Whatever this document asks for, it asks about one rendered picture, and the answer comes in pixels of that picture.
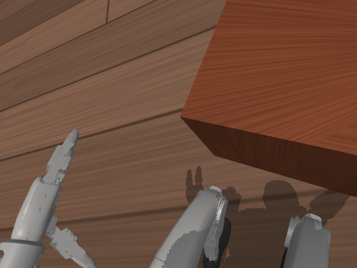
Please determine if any left robot hand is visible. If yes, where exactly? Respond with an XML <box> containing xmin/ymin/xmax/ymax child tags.
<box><xmin>11</xmin><ymin>129</ymin><xmax>97</xmax><ymax>268</ymax></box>

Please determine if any left robot foot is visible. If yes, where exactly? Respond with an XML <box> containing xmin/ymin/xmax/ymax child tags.
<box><xmin>203</xmin><ymin>217</ymin><xmax>231</xmax><ymax>268</ymax></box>

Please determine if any left robot arm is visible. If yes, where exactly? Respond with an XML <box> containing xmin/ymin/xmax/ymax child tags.
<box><xmin>0</xmin><ymin>239</ymin><xmax>45</xmax><ymax>268</ymax></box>

